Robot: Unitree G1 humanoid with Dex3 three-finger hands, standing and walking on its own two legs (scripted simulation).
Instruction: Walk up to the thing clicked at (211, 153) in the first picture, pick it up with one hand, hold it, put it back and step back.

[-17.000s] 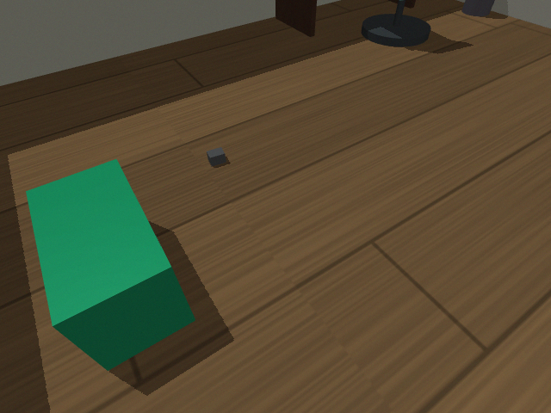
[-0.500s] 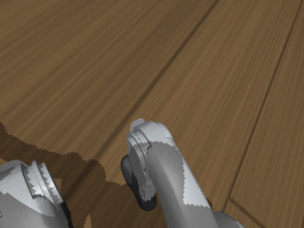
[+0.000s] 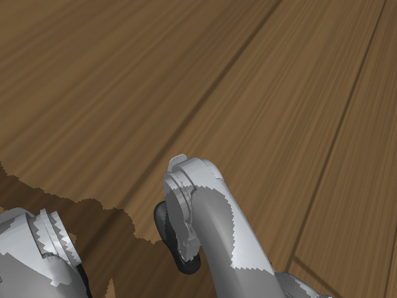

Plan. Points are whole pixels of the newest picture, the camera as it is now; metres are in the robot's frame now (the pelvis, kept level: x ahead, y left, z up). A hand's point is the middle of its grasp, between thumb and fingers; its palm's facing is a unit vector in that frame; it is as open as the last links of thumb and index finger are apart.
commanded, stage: close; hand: left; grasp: from above
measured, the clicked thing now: out of the picture +0.43 +0.34 -0.28
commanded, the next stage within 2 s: settle in 0.44 s
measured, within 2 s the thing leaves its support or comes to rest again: leaves its support in 0.86 s
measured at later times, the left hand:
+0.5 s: hand out of the picture +0.41 +0.34 -0.25, palm faces -0.34 -0.26 -0.90, open 9.7 cm
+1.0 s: hand out of the picture +0.42 +0.33 -0.22, palm faces -0.26 -0.27 -0.93, open 9.5 cm
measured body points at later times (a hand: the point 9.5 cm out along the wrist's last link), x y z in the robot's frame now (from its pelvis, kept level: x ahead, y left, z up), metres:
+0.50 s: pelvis +0.00 +0.00 +0.00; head +0.26 +0.14 +0.34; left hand +0.43 +0.35 -0.20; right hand +0.04 -0.24 -0.05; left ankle +0.07 +0.13 -0.28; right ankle +0.12 -0.12 -0.28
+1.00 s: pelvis +0.01 -0.01 +0.01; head +0.25 +0.12 +0.36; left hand +0.44 +0.34 -0.17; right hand +0.05 -0.24 -0.06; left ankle +0.07 +0.13 -0.28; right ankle +0.12 -0.12 -0.28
